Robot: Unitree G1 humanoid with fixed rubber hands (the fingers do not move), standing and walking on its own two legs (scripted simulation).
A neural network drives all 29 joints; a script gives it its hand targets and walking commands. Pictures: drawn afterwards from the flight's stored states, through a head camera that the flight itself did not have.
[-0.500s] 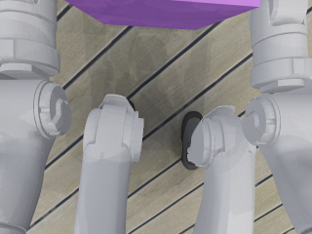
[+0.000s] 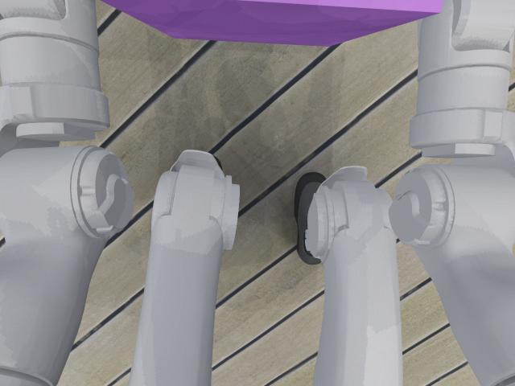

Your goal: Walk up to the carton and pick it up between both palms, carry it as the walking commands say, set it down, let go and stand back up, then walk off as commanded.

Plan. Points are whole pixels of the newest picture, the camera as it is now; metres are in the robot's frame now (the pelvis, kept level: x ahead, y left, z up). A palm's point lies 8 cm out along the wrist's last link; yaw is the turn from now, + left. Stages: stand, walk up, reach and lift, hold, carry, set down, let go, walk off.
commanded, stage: reach and lift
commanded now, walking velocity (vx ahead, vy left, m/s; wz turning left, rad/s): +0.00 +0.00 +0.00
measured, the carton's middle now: out of the picture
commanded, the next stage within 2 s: none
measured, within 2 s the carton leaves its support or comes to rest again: neither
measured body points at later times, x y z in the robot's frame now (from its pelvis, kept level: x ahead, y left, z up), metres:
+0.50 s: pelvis -0.02 +0.00 +0.04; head +0.34 +0.04 +0.30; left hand +0.55 +0.22 -0.07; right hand +0.57 -0.11 -0.07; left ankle +0.14 +0.13 -0.39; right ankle +0.12 -0.12 -0.39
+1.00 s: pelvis -0.02 +0.00 +0.10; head +0.32 +0.03 +0.38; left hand +0.53 +0.21 +0.00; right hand +0.55 -0.12 +0.00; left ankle +0.14 +0.13 -0.39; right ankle +0.13 -0.12 -0.39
